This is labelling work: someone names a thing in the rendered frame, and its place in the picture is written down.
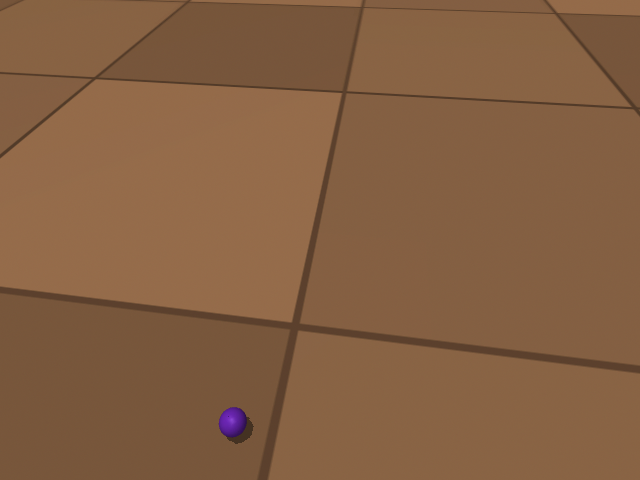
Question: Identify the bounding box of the ball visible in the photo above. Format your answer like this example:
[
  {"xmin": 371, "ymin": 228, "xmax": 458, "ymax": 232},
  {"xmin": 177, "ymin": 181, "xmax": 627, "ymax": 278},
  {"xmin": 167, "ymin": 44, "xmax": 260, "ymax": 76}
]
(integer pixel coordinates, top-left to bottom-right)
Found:
[{"xmin": 219, "ymin": 407, "xmax": 247, "ymax": 437}]

